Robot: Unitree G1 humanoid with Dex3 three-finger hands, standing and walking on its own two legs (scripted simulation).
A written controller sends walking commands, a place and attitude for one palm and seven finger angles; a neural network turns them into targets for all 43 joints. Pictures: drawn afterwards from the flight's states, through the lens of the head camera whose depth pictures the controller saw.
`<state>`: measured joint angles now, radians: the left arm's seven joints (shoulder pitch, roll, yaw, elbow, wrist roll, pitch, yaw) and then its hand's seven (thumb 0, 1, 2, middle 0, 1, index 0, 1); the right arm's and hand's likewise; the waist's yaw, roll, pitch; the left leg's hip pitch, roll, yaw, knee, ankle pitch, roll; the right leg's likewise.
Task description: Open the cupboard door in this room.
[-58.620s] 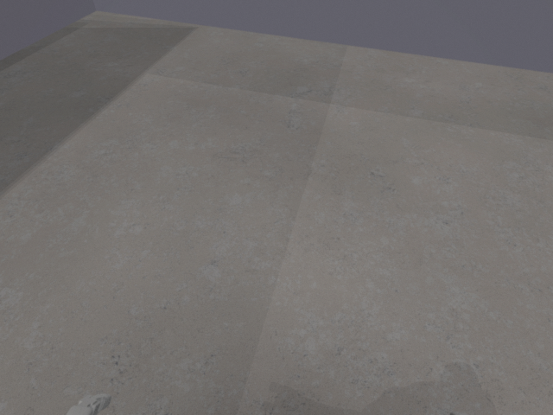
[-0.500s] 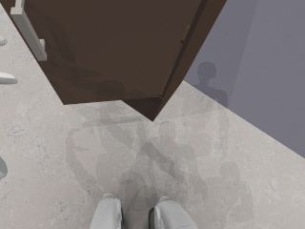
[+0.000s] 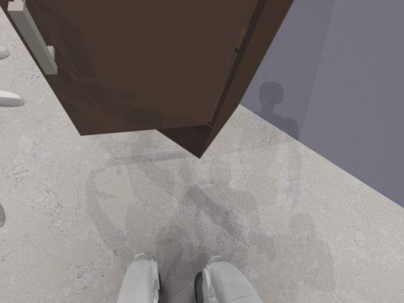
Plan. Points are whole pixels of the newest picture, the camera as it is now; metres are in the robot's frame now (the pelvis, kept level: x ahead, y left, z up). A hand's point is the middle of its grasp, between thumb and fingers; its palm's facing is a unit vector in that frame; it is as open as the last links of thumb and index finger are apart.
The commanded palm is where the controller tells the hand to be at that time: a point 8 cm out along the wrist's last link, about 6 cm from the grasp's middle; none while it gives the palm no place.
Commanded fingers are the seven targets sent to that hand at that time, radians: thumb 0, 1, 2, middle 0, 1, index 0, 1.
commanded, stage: move the hooked fingers beside the handle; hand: left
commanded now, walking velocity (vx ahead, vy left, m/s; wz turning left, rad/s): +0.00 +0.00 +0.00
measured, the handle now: (37, 34) +0.58 +0.25 +0.09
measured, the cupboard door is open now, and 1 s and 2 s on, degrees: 44 44 44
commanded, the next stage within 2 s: slide the fingers in behind the handle in 0.02 s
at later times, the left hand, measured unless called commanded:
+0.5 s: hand (6, 61) +0.53 +0.29 +0.08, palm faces +0.10 -0.99 +0.00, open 14.0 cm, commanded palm +0.51 +0.32 +0.08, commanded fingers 0.00 -0.50 0.30 -0.30 -1.20 -0.30 -1.20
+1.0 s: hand (23, 66) +0.51 +0.27 +0.08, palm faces +0.10 -0.99 +0.00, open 14.0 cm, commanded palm +0.50 +0.29 +0.08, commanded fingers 0.00 -0.50 0.30 -0.30 -1.20 -0.30 -1.20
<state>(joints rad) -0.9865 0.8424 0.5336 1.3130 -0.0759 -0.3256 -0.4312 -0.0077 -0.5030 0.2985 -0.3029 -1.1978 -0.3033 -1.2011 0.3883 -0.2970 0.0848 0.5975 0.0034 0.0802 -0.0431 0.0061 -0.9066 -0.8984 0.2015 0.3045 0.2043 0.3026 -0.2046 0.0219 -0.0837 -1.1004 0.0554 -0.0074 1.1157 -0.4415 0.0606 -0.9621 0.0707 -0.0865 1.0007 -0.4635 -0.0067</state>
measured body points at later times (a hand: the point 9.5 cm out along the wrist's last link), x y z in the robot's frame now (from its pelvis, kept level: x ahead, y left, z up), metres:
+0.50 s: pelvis +0.00 +0.00 +0.00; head +0.17 +0.05 +0.41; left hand +0.51 +0.35 +0.08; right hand +0.00 -0.27 -0.09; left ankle +0.04 +0.08 -0.66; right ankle +0.00 -0.13 -0.66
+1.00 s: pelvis +0.01 +0.00 +0.00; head +0.15 +0.05 +0.43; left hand +0.50 +0.32 +0.08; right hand +0.01 -0.27 -0.09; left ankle +0.04 +0.08 -0.66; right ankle +0.00 -0.13 -0.66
